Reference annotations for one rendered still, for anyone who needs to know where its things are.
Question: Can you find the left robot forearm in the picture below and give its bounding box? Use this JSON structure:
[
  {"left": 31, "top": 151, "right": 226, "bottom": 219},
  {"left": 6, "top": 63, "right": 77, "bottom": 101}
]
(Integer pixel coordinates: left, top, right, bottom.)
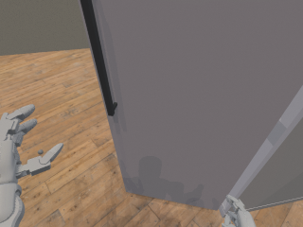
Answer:
[{"left": 0, "top": 183, "right": 26, "bottom": 227}]

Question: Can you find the left robot hand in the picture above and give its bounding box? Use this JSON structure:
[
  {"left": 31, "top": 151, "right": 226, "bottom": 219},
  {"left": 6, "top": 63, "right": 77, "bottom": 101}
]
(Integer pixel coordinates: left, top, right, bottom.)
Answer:
[{"left": 0, "top": 104, "right": 63, "bottom": 184}]

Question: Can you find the right robot hand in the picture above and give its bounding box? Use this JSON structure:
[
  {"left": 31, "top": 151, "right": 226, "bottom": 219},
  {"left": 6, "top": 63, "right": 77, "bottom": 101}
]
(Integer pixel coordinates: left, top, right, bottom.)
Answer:
[{"left": 222, "top": 194, "right": 257, "bottom": 227}]

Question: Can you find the fridge door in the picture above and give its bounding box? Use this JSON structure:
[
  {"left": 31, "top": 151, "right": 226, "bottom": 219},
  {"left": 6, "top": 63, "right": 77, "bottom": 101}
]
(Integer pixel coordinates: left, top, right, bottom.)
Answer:
[{"left": 78, "top": 0, "right": 303, "bottom": 211}]

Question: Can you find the handle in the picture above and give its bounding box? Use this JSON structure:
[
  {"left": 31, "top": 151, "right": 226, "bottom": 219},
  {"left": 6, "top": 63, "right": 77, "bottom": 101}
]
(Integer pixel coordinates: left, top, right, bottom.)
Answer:
[{"left": 80, "top": 0, "right": 117, "bottom": 116}]

